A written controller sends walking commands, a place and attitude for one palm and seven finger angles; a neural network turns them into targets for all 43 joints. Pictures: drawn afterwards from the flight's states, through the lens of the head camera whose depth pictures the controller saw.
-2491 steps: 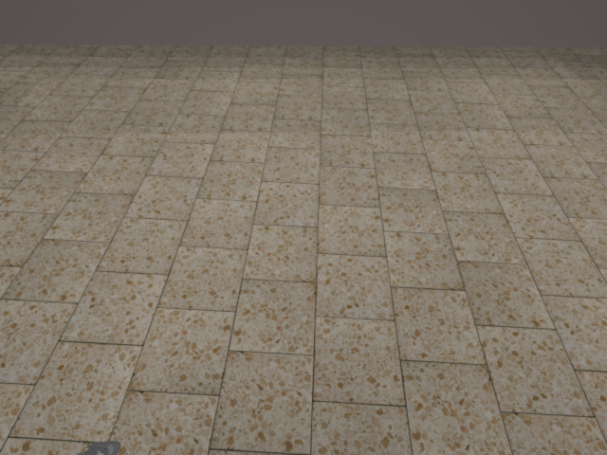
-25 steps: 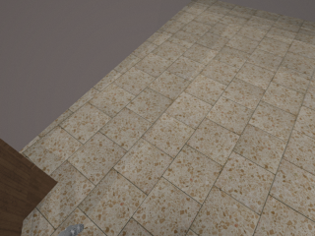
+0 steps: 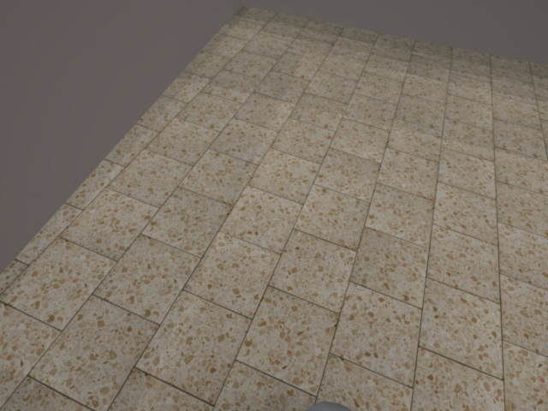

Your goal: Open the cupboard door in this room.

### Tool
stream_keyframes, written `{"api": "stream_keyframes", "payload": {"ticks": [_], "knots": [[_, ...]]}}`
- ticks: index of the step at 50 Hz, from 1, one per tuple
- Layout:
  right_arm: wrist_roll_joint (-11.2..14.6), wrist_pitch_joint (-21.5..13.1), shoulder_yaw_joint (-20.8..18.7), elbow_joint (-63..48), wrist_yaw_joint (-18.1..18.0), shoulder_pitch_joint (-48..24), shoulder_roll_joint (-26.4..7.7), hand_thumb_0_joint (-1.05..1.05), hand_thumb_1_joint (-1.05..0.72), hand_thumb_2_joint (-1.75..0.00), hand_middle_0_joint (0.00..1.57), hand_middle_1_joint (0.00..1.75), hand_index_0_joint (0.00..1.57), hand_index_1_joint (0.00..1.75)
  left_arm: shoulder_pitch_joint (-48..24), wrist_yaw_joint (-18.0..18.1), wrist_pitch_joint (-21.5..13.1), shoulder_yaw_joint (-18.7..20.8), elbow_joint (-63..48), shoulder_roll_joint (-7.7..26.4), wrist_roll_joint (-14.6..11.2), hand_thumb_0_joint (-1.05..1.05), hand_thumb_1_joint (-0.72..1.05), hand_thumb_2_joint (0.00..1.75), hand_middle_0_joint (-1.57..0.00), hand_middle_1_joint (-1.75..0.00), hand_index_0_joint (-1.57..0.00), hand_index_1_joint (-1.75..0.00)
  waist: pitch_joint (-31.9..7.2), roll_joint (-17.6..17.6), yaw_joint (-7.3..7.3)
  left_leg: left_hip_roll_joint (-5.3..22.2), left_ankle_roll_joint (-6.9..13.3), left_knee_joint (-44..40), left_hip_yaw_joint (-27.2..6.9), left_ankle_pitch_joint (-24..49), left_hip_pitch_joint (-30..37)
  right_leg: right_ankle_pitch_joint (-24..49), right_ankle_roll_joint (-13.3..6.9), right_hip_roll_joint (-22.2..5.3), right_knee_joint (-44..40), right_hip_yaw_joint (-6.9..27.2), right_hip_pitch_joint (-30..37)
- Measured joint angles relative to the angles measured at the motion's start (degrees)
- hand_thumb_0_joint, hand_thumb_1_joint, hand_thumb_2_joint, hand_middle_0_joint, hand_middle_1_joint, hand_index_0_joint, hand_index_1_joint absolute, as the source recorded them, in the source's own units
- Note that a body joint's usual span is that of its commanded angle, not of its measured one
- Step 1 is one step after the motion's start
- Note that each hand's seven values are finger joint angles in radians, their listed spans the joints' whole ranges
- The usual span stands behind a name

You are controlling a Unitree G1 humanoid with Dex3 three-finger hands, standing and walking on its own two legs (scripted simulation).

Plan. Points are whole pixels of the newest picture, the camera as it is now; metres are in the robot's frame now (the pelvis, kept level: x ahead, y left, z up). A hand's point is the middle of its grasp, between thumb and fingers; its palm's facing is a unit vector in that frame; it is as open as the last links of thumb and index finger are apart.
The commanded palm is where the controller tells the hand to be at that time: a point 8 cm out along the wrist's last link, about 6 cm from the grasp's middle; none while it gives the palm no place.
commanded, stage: walk to a spot facing it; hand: left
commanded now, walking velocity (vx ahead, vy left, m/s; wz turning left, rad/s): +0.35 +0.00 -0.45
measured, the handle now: out of the picture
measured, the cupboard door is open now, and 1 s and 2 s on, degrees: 45 45 45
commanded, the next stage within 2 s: turn to face it in 0.76 s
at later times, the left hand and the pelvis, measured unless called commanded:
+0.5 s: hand (243, 294) +0.34 +0.08 -0.16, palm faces -0.16 -0.96 -0.21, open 7.1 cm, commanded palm none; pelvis +0.22 -0.09 +0.01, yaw -11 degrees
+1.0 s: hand (270, 213) +0.55 +0.05 -0.16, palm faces -0.21 -0.96 -0.19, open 7.2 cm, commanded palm none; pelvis +0.46 -0.12 +0.01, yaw -14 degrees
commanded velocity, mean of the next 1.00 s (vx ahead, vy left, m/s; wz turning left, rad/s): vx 0.28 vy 0.00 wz -0.07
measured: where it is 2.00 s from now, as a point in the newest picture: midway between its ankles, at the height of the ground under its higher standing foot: (332, 306)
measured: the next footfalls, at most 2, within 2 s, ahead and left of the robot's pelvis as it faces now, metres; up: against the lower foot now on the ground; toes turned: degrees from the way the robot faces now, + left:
right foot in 0.28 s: +0.23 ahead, -0.16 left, +0.00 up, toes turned -15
left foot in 0.70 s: +0.50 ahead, -0.01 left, +0.00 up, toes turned -4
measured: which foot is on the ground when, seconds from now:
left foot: down 0.00-0.28, up 0.30-0.68, down 0.70-1.00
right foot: up 0.00-0.26, down 0.28-0.72, up 0.74-1.00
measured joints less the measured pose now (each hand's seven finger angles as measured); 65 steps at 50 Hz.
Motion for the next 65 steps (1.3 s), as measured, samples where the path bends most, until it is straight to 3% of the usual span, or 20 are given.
{"api": "stream_keyframes", "payload": {"ticks": [3,7,13,14,16,19,23,28,33,35,36,39,42,44,47,53,55,57,60,65], "knots": [[0.2,0.0,0.1,2.7,-0.2,3.4,0.5,0.00,-0.91,-0.89,0.20,0.30,0.20,0.30,-3.0,-0.4,0.0,-0.1,-2.1,-0.2,0.1,0.01,0.91,0.90,-0.19,-0.30,-0.20,-0.29,0.0,0.7,-0.20,0.6,-0.3,-5.2,2.4,0.4,4.7,4.5,0.9,-2.3,-3.4,-1.4,-4.8],[0.1,0.6,-0.4,5.7,0.1,7.8,0.0,0.00,-0.91,-0.89,0.20,0.30,0.20,0.30,-7.3,-0.6,0.1,-0.5,-3.9,-0.6,0.0,0.00,0.91,0.90,-0.19,-0.30,-0.20,-0.29,0.4,2.1,-2.00,1.3,-1.5,-8.5,5.2,-1.1,9.8,7.7,1.0,-4.2,-16.7,-2.9,-6.2],[-0.1,2.1,-0.8,9.6,0.5,13.9,-1.0,0.00,-0.91,-0.89,0.20,0.30,0.20,0.30,-13.0,-0.6,-0.8,-1.2,-5.5,-0.5,-0.1,0.00,0.91,0.90,-0.19,-0.30,-0.20,-0.29,1.8,3.5,-5.09,4.0,-5.0,-3.9,7.8,-8.6,14.4,7.5,-1.2,-2.5,-32.2,-5.6,0.5],[0.3,2.4,-0.7,10.4,0.7,14.9,-0.9,0.01,-0.91,-0.89,0.20,0.30,0.20,0.30,-13.4,-0.5,-1.8,-1.3,-5.9,-0.3,0.0,0.00,0.91,0.90,-0.19,-0.30,-0.20,-0.29,1.7,3.2,-5.10,4.9,-4.6,1.9,7.6,-10.8,12.8,6.0,-2.3,-2.2,-33.7,-5.5,2.4],[1.1,3.8,-0.9,12.1,1.0,13.4,-1.1,0.01,-0.91,-0.89,0.20,0.30,0.20,0.30,-13.9,0.6,-3.6,-1.3,-6.0,-0.9,-0.7,0.00,0.91,0.90,-0.19,-0.30,-0.20,-0.29,3.0,3.6,-4.73,5.0,-3.3,20.9,1.8,-14.5,5.7,4.1,-3.0,-1.1,-30.1,-5.4,2.5],[1.2,4.3,-1.5,12.2,0.7,9.4,-1.4,0.01,-0.91,-0.89,0.20,0.30,0.20,0.30,-11.6,1.8,-4.0,-2.0,-4.9,-2.2,-1.3,0.00,0.91,0.90,-0.19,-0.30,-0.20,-0.29,3.5,3.7,-4.79,3.6,-2.5,36.7,-3.0,-10.3,-4.6,4.4,-2.9,0.3,-33.4,-5.3,7.1],[0.9,3.6,-1.9,9.4,0.8,4.5,-0.7,0.01,-0.91,-0.90,0.20,0.30,0.19,0.30,-6.5,2.7,-4.0,-1.8,-1.5,-3.8,-1.4,-0.01,0.92,0.90,-0.20,-0.30,-0.20,-0.30,1.3,2.9,-4.59,3.8,-2.9,30.3,-3.5,-4.8,-12.2,5.4,-3.3,1.9,-41.9,-4.6,14.1],[0.8,3.0,-2.1,6.8,1.7,-0.8,0.4,0.01,-0.91,-0.90,0.20,0.30,0.19,0.30,-1.7,2.6,-4.8,-1.3,1.6,-2.4,-1.2,-0.02,0.96,0.90,-0.20,-0.30,-0.21,-0.30,-0.4,2.7,-2.43,3.3,-2.8,18.1,-3.4,1.9,-15.6,4.2,-3.3,3.6,-47.9,-4.2,21.1],[0.9,2.3,-1.8,5.5,2.3,-5.8,0.6,0.00,-0.91,-0.90,0.20,0.30,0.19,0.30,3.1,2.6,-4.9,-2.0,4.9,-2.3,-1.0,-0.01,0.94,0.90,-0.20,-0.30,-0.20,-0.30,-0.3,2.2,-0.25,1.0,-1.4,7.6,-2.4,3.6,-12.7,-0.6,-2.1,3.8,-48.5,-3.4,27.2],[0.7,1.2,-1.4,4.7,2.2,-7.0,0.3,0.00,-0.91,-0.90,0.20,0.30,0.20,0.30,5.3,2.6,-4.6,-2.1,6.0,-2.7,-1.1,-0.01,0.93,0.90,-0.20,-0.30,-0.20,-0.30,-0.2,1.9,0.21,-0.4,-0.1,2.4,-1.4,5.4,-9.1,-4.6,-1.3,3.1,-43.7,-2.8,27.6],[0.3,0.4,-1.4,4.4,1.9,-7.5,0.1,0.00,-0.91,-0.90,0.20,0.30,0.20,0.30,6.1,2.6,-4.2,-2.2,6.5,-3.0,-1.3,-0.01,0.92,0.90,-0.20,-0.30,-0.20,-0.30,-0.2,2.0,0.15,-0.4,1.0,3.0,-1.1,7.3,-8.7,-6.6,-1.2,2.7,-36.9,-2.8,25.2],[0.1,-0.3,-1.0,3.7,1.1,-7.1,0.5,0.00,-0.91,-0.90,0.20,0.30,0.20,0.30,5.7,2.4,-2.7,-2.2,7.2,-3.3,-1.2,0.00,0.92,0.90,-0.20,-0.30,-0.20,-0.30,0.4,1.0,0.19,-0.9,2.8,6.7,0.6,1.9,-7.1,-7.5,-1.4,1.7,-8.9,-0.6,13.4],[0.2,-0.2,-0.8,4.8,0.4,-4.3,1.0,0.00,-0.91,-0.89,0.20,0.30,0.20,0.30,3.6,1.9,-1.9,-1.9,6.0,-3.4,-0.6,0.00,0.92,0.90,-0.20,-0.30,-0.20,-0.30,0.2,0.6,0.52,-1.5,2.0,2.3,1.6,1.2,-2.8,-1.3,-0.6,-0.6,1.6,-0.5,3.6],[0.6,-0.3,-1.2,6.0,-0.3,-2.1,1.1,0.00,-0.92,-0.89,0.20,0.30,0.20,0.30,2.0,1.6,-1.6,-1.7,4.4,-3.8,-0.4,0.00,0.91,0.90,-0.20,-0.30,-0.20,-0.29,0.0,0.8,0.81,-1.7,1.9,-1.6,2.2,1.7,0.4,1.8,0.2,-2.2,-0.7,-0.4,-0.7],[0.8,0.1,-1.4,7.9,-0.5,0.9,-0.1,-0.01,-0.95,-0.89,0.20,0.30,0.20,0.30,-0.4,2.1,-1.5,-1.8,2.9,-4.2,-0.2,0.01,0.92,0.90,-0.20,-0.30,-0.20,-0.29,-0.2,1.7,-0.10,-1.6,1.5,-5.7,2.2,1.8,4.2,5.1,1.3,-4.2,-12.7,-1.6,-2.3],[1.1,2.6,-1.0,11.8,-0.1,7.5,0.3,0.00,-0.93,-0.89,0.20,0.30,0.20,0.30,-4.8,2.1,-2.4,-2.1,0.9,-1.9,-0.5,0.01,0.94,0.90,-0.20,-0.30,-0.20,-0.30,-0.3,1.7,-2.85,-1.4,-1.3,-1.3,-1.1,-4.2,6.1,11.4,2.4,-4.5,-35.2,-4.1,5.3],[1.4,4.1,-1.2,12.8,0.3,8.4,0.0,0.00,-0.92,-0.90,0.20,0.30,0.20,0.30,-6.1,2.5,-2.9,-2.1,0.5,-2.4,-0.5,0.01,0.93,0.90,-0.20,-0.30,-0.20,-0.30,-0.4,3.0,-3.00,-0.8,-1.7,5.3,-2.6,-9.8,3.8,4.9,0.5,-4.2,-34.1,-5.7,6.2],[1.6,5.6,-1.6,13.3,0.3,7.7,-0.1,0.00,-0.92,-0.90,0.20,0.30,0.20,0.30,-7.5,3.0,-3.4,-2.4,-0.2,-3.2,-0.6,0.00,0.93,0.90,-0.20,-0.30,-0.20,-0.30,0.4,3.7,-3.47,-1.4,-1.9,18.0,-4.2,-15.8,-1.3,3.8,0.3,-4.8,-33.4,-7.7,7.2],[1.9,6.6,-1.9,12.6,0.6,6.0,0.2,0.01,-0.92,-0.90,0.20,0.30,0.20,0.30,-8.0,3.8,-3.1,-2.6,-1.4,-4.1,-0.6,0.00,0.92,0.90,-0.20,-0.30,-0.20,-0.30,0.9,3.0,-3.45,-1.7,-2.3,29.6,-4.1,-16.2,-7.3,3.6,0.3,-5.8,-35.7,-10.3,10.4],[1.7,6.7,-2.1,8.8,1.5,1.7,0.4,0.01,-0.91,-0.90,0.20,0.30,0.19,0.30,-7.3,4.3,-2.3,-1.9,-2.2,-3.9,-0.5,-0.01,0.93,0.90,-0.20,-0.30,-0.21,-0.30,0.5,0.5,-3.05,-0.9,-2.7,20.2,-1.3,-11.0,-9.3,1.9,1.2,-7.5,-37.2,-14.1,13.8]]}}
